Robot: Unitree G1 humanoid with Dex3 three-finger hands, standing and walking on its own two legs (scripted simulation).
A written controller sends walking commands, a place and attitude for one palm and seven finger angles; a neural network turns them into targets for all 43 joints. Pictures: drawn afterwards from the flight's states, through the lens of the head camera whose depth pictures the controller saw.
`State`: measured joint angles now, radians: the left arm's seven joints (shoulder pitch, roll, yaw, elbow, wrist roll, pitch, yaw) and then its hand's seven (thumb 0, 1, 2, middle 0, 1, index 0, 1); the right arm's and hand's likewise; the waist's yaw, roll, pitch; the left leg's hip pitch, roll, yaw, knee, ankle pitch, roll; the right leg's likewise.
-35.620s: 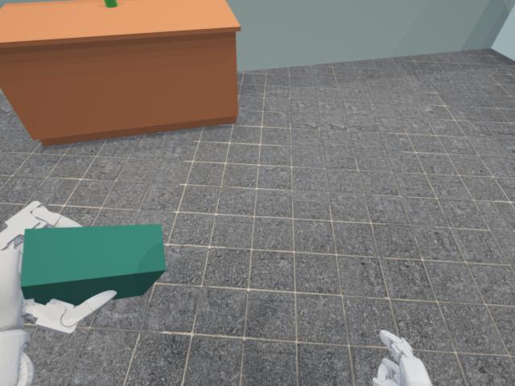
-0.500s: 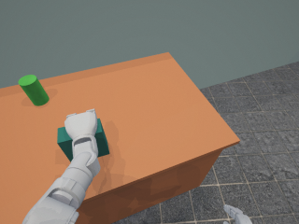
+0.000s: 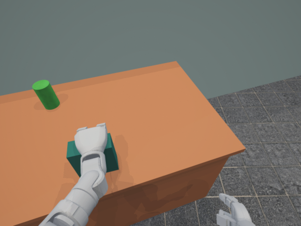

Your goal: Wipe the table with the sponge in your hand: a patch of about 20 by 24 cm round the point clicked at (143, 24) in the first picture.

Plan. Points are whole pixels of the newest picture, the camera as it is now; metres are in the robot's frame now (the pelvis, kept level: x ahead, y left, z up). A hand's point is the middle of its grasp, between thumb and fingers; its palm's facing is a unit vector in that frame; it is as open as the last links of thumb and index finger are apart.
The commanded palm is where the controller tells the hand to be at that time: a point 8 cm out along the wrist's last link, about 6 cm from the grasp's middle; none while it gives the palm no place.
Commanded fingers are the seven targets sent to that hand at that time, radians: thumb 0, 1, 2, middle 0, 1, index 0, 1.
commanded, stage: wipe back along the middle lane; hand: left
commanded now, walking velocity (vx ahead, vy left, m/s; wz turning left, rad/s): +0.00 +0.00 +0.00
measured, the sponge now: (96, 160) +0.32 +0.22 -0.06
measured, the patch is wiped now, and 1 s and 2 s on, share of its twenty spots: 0.50 0.60 0.65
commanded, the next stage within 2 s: slide across to the third lane in 0.40 s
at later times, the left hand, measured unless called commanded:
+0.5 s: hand (99, 160) +0.29 +0.19 +0.00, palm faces -0.04 -0.03 -1.00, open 10.1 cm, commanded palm +0.25 +0.17 +0.03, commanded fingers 0.00 0.10 1.30 -1.20 -1.60 -1.20 -1.60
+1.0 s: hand (107, 158) +0.30 +0.17 +0.00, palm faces -0.09 +0.00 -1.00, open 10.0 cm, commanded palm +0.27 +0.12 +0.04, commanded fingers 0.00 0.10 1.30 -1.20 -1.60 -1.20 -1.60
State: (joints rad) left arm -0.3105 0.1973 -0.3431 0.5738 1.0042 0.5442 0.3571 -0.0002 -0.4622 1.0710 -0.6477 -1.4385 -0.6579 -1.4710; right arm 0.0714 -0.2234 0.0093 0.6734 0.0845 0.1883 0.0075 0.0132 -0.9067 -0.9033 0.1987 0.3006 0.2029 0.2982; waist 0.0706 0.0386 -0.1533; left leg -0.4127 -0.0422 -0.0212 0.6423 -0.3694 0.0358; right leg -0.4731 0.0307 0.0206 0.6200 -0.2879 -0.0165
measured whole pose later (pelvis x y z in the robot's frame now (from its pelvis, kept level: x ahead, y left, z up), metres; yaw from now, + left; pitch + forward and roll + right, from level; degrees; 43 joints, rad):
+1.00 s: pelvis -0.02 -0.02 +0.00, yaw +2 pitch +6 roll +0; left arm -0.36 0.15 -0.45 0.64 0.97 0.52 0.33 -0.01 -0.49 1.06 -0.70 -1.39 -0.71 -1.41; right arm 0.06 -0.23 -0.01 0.72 0.09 0.13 0.00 0.01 -0.91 -0.90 0.20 0.30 0.20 0.30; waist 0.09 0.07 -0.12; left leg -0.39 -0.04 -0.05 0.63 -0.33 0.01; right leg -0.46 0.03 0.00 0.63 -0.27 -0.04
